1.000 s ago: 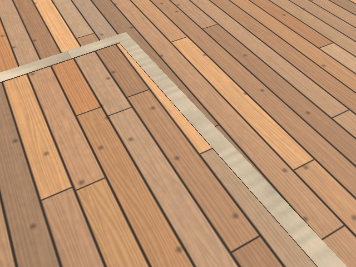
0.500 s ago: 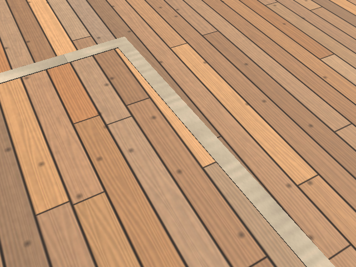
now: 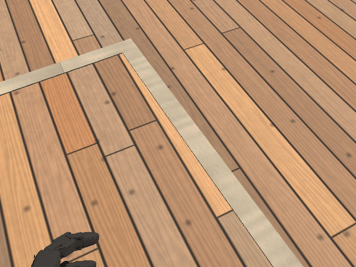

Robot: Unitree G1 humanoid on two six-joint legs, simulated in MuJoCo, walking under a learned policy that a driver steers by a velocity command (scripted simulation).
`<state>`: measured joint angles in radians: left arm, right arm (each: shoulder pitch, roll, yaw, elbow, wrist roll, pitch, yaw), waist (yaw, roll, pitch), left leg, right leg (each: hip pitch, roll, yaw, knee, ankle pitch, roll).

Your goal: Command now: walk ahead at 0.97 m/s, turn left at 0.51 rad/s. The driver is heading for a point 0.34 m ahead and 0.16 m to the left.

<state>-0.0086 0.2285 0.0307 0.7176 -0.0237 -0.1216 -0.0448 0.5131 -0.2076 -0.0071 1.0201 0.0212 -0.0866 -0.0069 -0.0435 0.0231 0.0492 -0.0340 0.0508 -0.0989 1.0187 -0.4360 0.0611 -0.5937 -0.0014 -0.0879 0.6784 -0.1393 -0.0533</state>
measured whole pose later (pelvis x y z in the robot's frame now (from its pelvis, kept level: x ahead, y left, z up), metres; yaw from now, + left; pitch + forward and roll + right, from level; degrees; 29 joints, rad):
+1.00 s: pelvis +0.51 +0.05 +0.03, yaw +18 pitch +0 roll +0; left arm 0.20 0.22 0.03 0.96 0.01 -0.02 0.03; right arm 0.15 -0.22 -0.03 0.89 -0.02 -0.01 -0.01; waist 0.00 0.01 0.01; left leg -0.29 -0.04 0.01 0.50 -0.22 0.04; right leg -0.26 -0.05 0.02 0.53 -0.27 0.04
